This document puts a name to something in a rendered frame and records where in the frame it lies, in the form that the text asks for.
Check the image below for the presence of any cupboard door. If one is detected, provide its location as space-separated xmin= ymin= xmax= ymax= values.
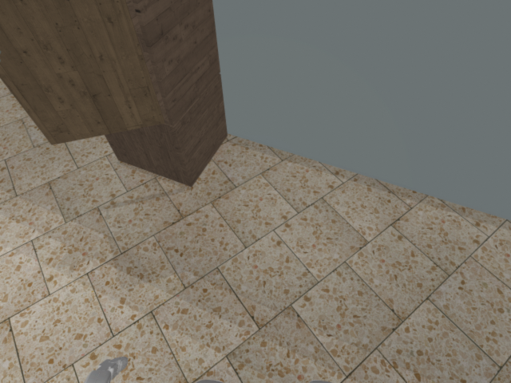
xmin=0 ymin=0 xmax=164 ymax=145

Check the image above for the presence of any robot left hand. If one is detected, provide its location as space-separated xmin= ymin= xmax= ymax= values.
xmin=84 ymin=357 xmax=128 ymax=383

